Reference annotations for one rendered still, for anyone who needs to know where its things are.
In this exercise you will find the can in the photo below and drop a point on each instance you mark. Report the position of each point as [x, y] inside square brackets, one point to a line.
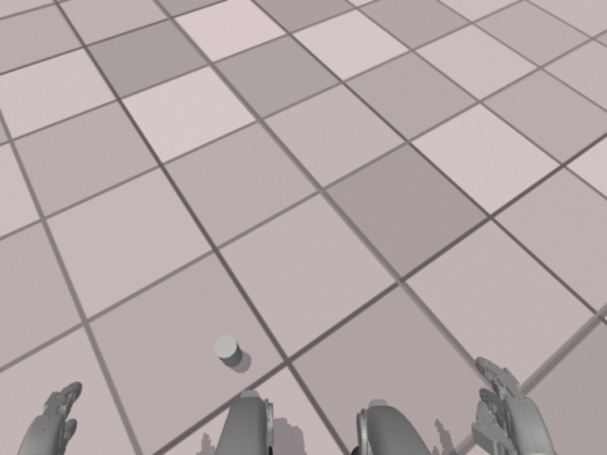
[228, 350]

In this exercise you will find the left robot hand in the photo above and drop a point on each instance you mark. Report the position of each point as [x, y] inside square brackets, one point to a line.
[49, 433]

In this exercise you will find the right robot hand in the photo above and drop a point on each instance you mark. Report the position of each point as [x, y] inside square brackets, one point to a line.
[521, 429]

